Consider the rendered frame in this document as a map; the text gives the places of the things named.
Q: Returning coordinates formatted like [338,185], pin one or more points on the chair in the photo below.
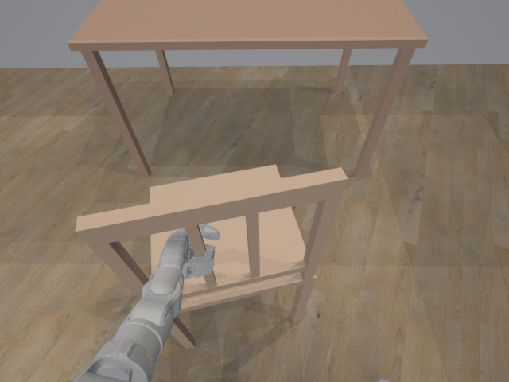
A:
[260,248]

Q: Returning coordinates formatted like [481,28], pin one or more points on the left robot forearm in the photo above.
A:
[134,349]

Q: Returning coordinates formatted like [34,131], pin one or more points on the table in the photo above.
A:
[138,25]

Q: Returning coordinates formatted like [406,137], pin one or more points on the left robot hand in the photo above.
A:
[178,253]

